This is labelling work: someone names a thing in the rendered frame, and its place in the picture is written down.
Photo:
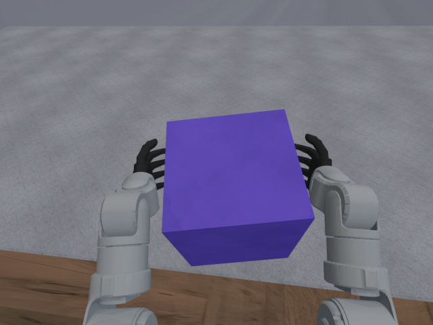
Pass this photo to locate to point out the robot left forearm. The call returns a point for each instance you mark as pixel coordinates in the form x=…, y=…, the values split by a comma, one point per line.
x=122, y=272

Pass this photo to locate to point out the carton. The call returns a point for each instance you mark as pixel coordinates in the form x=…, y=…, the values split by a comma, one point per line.
x=233, y=188

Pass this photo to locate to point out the robot left upper arm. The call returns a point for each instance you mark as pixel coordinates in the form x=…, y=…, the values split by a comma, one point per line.
x=123, y=316

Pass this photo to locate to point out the robot left hand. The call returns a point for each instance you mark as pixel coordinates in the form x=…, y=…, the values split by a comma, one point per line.
x=144, y=159

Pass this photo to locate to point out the robot right hand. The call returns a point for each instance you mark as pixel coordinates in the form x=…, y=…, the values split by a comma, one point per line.
x=319, y=156

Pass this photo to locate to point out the robot right upper arm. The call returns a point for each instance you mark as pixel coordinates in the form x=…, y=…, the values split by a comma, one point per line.
x=335, y=311

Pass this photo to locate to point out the robot right forearm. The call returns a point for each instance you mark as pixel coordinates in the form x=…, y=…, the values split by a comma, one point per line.
x=354, y=261

